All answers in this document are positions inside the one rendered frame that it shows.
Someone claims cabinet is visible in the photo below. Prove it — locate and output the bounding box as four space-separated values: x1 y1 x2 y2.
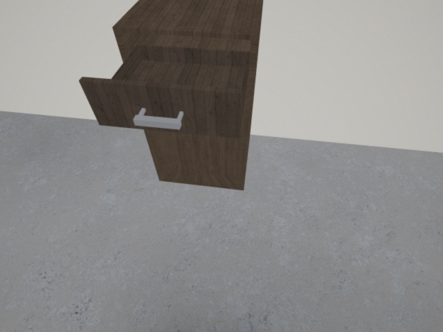
112 0 263 190

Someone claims handle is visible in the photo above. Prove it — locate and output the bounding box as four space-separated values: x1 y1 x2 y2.
133 108 183 130

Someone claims drawer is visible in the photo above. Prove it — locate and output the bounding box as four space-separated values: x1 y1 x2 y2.
79 44 251 138

